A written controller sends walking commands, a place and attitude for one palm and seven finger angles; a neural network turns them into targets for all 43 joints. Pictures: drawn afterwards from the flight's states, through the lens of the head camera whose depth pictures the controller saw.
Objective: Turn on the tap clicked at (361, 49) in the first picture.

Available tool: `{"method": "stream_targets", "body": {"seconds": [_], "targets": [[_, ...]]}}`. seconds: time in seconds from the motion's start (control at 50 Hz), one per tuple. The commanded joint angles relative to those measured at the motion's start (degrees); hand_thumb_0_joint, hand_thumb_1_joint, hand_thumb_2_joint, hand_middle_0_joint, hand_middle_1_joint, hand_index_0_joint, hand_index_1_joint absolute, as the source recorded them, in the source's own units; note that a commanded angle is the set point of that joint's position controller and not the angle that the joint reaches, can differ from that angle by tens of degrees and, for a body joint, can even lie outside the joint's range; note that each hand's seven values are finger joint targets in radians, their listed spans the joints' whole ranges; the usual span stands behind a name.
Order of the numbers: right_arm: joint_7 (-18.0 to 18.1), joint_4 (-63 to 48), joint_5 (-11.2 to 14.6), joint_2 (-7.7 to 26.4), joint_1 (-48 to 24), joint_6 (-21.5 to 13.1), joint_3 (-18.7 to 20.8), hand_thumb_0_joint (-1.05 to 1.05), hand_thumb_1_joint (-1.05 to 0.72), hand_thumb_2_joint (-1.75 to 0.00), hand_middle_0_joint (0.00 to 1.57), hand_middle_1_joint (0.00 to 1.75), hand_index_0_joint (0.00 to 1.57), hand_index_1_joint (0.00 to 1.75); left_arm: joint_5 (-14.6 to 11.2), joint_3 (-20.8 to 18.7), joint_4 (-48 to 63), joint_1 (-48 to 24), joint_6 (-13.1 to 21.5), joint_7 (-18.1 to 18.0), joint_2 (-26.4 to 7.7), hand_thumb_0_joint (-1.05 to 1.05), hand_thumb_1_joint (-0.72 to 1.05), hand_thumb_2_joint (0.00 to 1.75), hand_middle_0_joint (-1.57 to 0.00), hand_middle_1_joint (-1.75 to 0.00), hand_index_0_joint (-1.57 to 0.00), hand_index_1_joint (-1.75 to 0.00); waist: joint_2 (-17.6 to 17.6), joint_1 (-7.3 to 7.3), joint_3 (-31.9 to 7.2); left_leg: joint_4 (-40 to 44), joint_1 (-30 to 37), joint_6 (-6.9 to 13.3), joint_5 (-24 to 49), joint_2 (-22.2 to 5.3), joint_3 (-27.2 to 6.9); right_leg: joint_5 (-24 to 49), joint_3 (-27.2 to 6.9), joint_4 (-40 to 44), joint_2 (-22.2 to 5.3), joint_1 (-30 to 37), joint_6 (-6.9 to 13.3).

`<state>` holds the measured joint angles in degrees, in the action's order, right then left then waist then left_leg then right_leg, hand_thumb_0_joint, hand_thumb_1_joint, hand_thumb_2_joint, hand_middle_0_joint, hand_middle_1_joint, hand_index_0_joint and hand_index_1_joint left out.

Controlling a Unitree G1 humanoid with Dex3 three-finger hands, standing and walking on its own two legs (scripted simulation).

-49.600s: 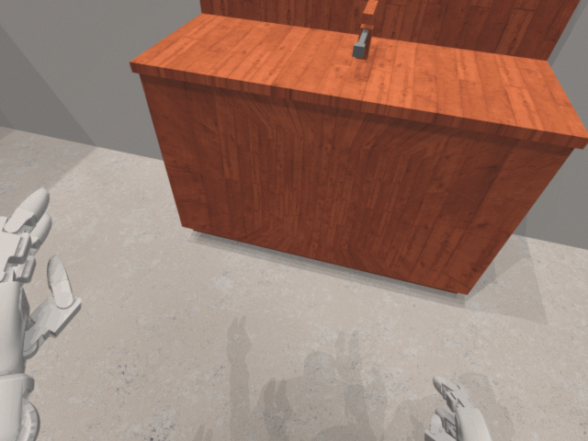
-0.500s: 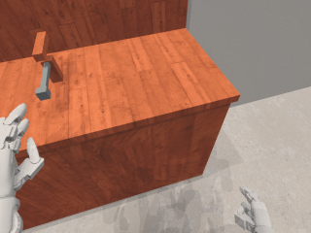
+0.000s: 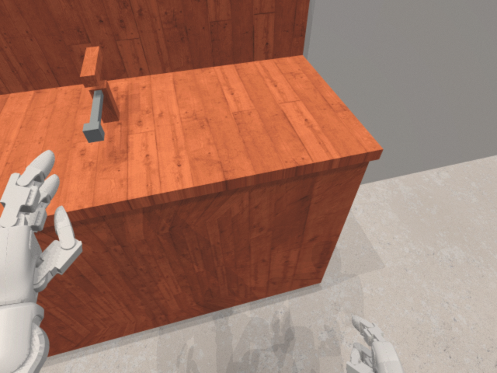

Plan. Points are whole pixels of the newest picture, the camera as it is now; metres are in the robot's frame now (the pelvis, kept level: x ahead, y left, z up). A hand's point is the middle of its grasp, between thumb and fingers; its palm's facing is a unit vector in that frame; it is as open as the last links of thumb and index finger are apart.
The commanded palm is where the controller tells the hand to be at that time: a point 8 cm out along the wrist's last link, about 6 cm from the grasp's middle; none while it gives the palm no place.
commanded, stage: come to a stop and stand still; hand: left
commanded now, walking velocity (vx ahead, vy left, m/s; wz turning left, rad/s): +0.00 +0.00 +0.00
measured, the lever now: (93, 132) +0.49 +0.33 +0.12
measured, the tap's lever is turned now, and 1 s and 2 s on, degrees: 0 0 0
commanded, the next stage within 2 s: look again from close up in 0.30 s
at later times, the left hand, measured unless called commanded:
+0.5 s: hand (20, 197) +0.25 +0.28 +0.22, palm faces +0.49 -0.77 -0.41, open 7.4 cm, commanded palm +0.16 +0.28 +0.18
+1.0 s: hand (17, 220) +0.24 +0.29 +0.19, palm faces +0.40 -0.85 -0.33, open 7.4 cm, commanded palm +0.19 +0.33 +0.18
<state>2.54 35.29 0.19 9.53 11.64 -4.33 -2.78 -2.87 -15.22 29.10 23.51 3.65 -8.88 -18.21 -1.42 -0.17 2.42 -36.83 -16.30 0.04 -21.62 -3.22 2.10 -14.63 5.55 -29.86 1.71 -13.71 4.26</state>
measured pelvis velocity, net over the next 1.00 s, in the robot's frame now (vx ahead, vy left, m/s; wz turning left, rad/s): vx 0.02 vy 0.06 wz -0.04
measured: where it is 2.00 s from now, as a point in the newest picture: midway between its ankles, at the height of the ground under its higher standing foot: outside the picture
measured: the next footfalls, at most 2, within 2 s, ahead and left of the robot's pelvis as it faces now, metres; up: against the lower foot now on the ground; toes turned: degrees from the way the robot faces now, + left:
left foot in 1.72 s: +0.24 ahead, +0.23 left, +0.00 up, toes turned -4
right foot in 1.96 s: +0.21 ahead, -0.02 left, +0.00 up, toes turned -5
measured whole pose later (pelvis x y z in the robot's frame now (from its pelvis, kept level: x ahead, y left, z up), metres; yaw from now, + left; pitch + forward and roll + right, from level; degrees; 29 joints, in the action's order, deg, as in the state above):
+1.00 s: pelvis +0.02 +0.06 +0.00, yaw -2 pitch -1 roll -1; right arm 1.4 31.9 -1.3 13.1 11.2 -6.9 -1.1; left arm -2.7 -21.1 28.8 22.9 10.7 -8.4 -19.8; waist 0.5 -0.8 2.5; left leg -29.8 -12.1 3.1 -16.8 -0.3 6.1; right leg -13.7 1.7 -27.4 -0.6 -12.4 -0.5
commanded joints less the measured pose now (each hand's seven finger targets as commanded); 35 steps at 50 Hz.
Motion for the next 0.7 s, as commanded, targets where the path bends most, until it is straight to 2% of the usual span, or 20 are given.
{"method": "stream_targets", "body": {"seconds": [0.0,0.04,0.08,0.12,0.18,0.26,0.28,0.36,0.38,0.4,0.42,0.44,0.46,0.48,0.5,0.56,0.58,0.6,0.66,0.68], "targets": [[0.95,-10.01,0.23,6.61,-5.26,-2.45,3.30,0.00,-0.90,-0.90,0.20,0.30,0.20,0.30,-0.92,-13.18,11.93,3.79,5.06,-1.84,-13.43,0.00,0.90,0.90,-0.20,-0.30,-0.20,-0.30,1.30,0.01,-8.53,9.45,2.31,0.06,9.06,-0.76,-0.74,6.54,-11.99,8.53,-12.42,5.95,0.54],[1.27,-10.72,0.48,8.34,-5.80,-2.14,4.21,0.00,-0.90,-0.90,0.20,0.30,0.20,0.30,-1.16,-12.65,11.00,5.02,5.21,-1.61,-12.07,0.00,0.90,0.90,-0.20,-0.30,-0.20,-0.30,-0.60,-0.33,-9.33,12.67,4.64,1.52,17.50,-5.31,-5.00,8.65,-7.73,5.44,-7.30,5.49,-2.89],[1.69,-10.90,1.10,8.62,-5.86,-2.30,4.60,0.00,-0.90,-0.90,0.20,0.30,0.20,0.30,-1.21,-12.03,7.95,6.48,4.91,-0.94,-11.14,0.00,0.90,0.90,-0.20,-0.30,-0.20,-0.30,-1.81,-0.38,-7.58,13.79,3.04,1.99,15.24,-6.64,-5.74,6.63,-6.57,6.25,-5.94,4.37,-4.45],[1.74,-10.39,0.79,9.05,-5.93,-2.51,4.39,0.00,-0.90,-0.90,0.20,0.30,0.20,0.30,-0.41,-10.12,7.35,4.06,4.72,-0.71,-10.09,0.00,0.90,0.90,-0.20,-0.30,-0.20,-0.30,-2.53,-0.16,-4.10,13.81,-0.24,1.79,13.94,-5.93,-4.95,8.28,-6.86,6.52,-5.58,4.41,-4.49],[2.13,-9.78,0.89,9.38,-5.98,-3.58,4.94,0.00,-0.90,-0.90,0.20,0.30,0.20,0.30,0.04,-8.21,10.48,-3.06,5.38,-0.85,-10.47,0.00,0.90,0.90,-0.20,-0.30,-0.20,-0.30,-0.93,0.16,-5.82,11.39,2.00,1.19,13.48,-4.14,-2.83,11.77,-9.28,7.91,-7.54,5.05,-3.88],[2.16,-9.94,0.60,9.79,-5.35,-4.54,5.41,0.00,-0.90,-0.90,0.20,0.30,0.20,0.30,0.33,-8.06,12.98,-3.62,5.56,-1.48,-11.38,0.00,0.90,0.90,-0.20,-0.30,-0.20,-0.30,-0.99,-0.27,-8.58,10.63,4.25,0.98,14.19,-3.05,-2.46,11.80,-9.88,8.18,-8.51,6.00,-3.27],[2.29,-10.05,0.60,9.92,-5.71,-4.65,5.50,0.00,-0.90,-0.90,0.20,0.30,0.20,0.30,0.37,-9.12,14.96,-4.17,5.70,-1.68,-12.87,0.00,0.90,0.90,-0.20,-0.30,-0.20,-0.30,-2.60,-0.34,-8.69,10.98,4.83,0.96,14.71,-3.12,-2.65,12.24,-9.80,8.08,-8.52,6.14,-3.20],[2.03,-10.57,0.26,9.10,-6.13,-4.36,4.97,0.00,-0.90,-0.90,0.20,0.30,0.20,0.30,0.15,-10.48,13.06,0.12,5.86,-1.90,-12.49,0.00,0.90,0.90,-0.20,-0.30,-0.20,-0.30,-2.24,-0.69,-6.96,12.58,2.56,1.02,12.62,-3.12,-3.25,9.23,-9.13,8.98,-7.53,5.73,-3.43],[4.57,-13.50,4.11,9.59,1.82,-4.86,-1.86,0.00,-0.90,-0.90,0.20,0.30,0.20,0.30,-0.43,-30.46,27.53,-58.35,17.24,-1.80,-57.17,0.00,0.90,0.90,-0.20,-0.30,-0.20,-0.30,-5.77,1.96,-4.48,11.63,1.72,1.73,9.16,-0.64,-2.79,-1.82,-6.86,8.24,-6.12,-0.68,-7.07],[2.66,-10.62,2.31,2.84,-3.42,-6.95,2.30,0.00,-0.90,-0.90,0.20,0.30,0.20,0.30,-0.20,-22.01,-1.21,-30.73,12.66,-0.55,-22.24,0.00,0.90,0.90,-0.20,-0.30,-0.20,-0.30,-0.66,-0.32,-8.10,9.50,3.37,1.23,11.19,-3.12,-2.56,-3.68,-6.14,6.20,-5.73,-2.71,-3.57],[1.27,-9.93,-0.19,7.97,-5.34,-7.01,3.38,0.00,-0.90,-0.90,0.20,0.30,0.20,0.30,-1.06,-21.69,-0.58,-23.32,12.30,-0.49,-23.82,0.00,0.90,0.90,-0.20,-0.30,-0.20,-0.30,-0.82,-1.03,-6.81,10.56,2.39,0.03,10.31,-1.57,-1.54,4.56,-10.37,7.93,-4.88,0.95,-1.90],[0.56,-10.09,-0.50,9.49,-3.11,-6.86,3.80,0.00,-0.90,-0.90,0.20,0.30,0.20,0.30,-0.96,-18.01,-5.97,-18.34,11.87,-0.05,-19.91,0.00,0.90,0.90,-0.20,-0.30,-0.20,-0.30,-2.22,-1.09,-8.21,7.95,2.67,-0.38,11.11,-0.04,-0.31,10.05,-13.08,8.58,-7.20,2.88,-0.97],[-0.18,-10.25,-0.42,9.38,-1.49,-6.90,4.04,0.00,-0.90,-0.90,0.20,0.30,0.20,0.30,-1.06,-15.18,-6.84,-12.46,12.11,0.61,-16.51,0.00,0.90,0.90,-0.20,-0.30,-0.20,-0.30,-1.62,-1.11,-9.98,5.96,2.85,-0.34,10.45,0.77,0.25,12.70,-14.87,8.71,-8.81,3.98,-0.65],[-1.30,-10.31,-0.25,9.43,-0.86,-6.92,4.22,0.00,-0.90,-0.90,0.20,0.30,0.20,0.30,-1.93,-11.93,-8.74,-5.75,11.85,1.35,-11.17,0.00,0.90,0.90,-0.20,-0.30,-0.20,-0.30,-0.73,-1.11,-11.10,5.81,2.93,-0.38,11.97,0.89,0.29,16.88,-14.17,7.54,-9.13,6.43,-0.34],[-2.19,-11.01,0.20,9.50,-0.98,-6.64,4.08,0.00,-0.90,-0.90,0.20,0.30,0.20,0.30,-1.70,-8.94,-6.27,-1.57,11.43,1.93,-8.08,0.00,0.90,0.90,-0.20,-0.30,-0.20,-0.30,0.72,-1.30,-11.12,6.13,3.58,-0.22,12.95,0.53,1.20,19.48,-13.42,7.36,-8.84,7.44,-1.22],[-2.86,-11.98,0.19,9.88,-4.45,-6.39,4.17,0.00,-0.90,-0.90,0.20,0.30,0.20,0.30,-0.83,-5.58,2.54,0.42,9.85,2.21,-6.87,0.00,0.90,0.90,-0.20,-0.30,-0.20,-0.30,6.09,-1.01,-8.74,8.42,6.40,0.29,14.70,-0.55,0.62,15.15,-10.37,8.95,-6.69,3.48,-3.26],[-2.55,-12.17,0.16,10.19,-5.42,-6.23,4.26,0.00,-0.90,-0.90,0.20,0.30,0.20,0.30,-0.90,-6.89,3.16,0.50,9.40,1.84,-8.51,0.00,0.90,0.90,-0.20,-0.30,-0.20,-0.30,5.17,-1.05,-7.78,10.08,7.29,0.25,15.98,-1.08,0.63,14.44,-9.35,8.80,-5.65,2.91,-3.42],[-2.14,-12.49,0.04,9.83,-5.81,-5.97,3.94,0.00,-0.90,-0.90,0.20,0.30,0.20,0.30,-0.54,-7.82,3.91,0.07,9.20,1.77,-9.22,0.00,0.90,0.90,-0.20,-0.30,-0.20,-0.30,6.23,-0.96,-6.88,11.44,6.81,0.17,16.08,-1.51,0.22,12.56,-8.00,8.70,-4.73,2.48,-3.81],[-0.61,-12.81,-0.77,9.53,-7.11,-5.33,3.26,0.00,-0.90,-0.90,0.20,0.30,0.20,0.30,0.02,-13.33,6.47,-4.24,9.65,1.32,-13.69,0.00,0.90,0.90,-0.20,-0.30,-0.20,-0.30,4.60,-0.87,-4.99,14.39,5.22,0.16,12.98,-1.16,0.06,7.50,-7.37,9.45,-3.64,1.39,-4.16],[-0.04,-13.01,-1.02,9.82,-7.89,-4.97,3.32,0.00,-0.90,-0.90,0.20,0.30,0.20,0.30,0.16,-16.70,10.79,-8.71,10.19,0.80,-18.39,0.00,0.90,0.90,-0.20,-0.30,-0.20,-0.30,1.37,-0.89,-5.13,15.23,5.91,0.05,12.84,-1.01,0.26,7.05,-7.68,9.12,-3.44,1.29,-4.03]]}}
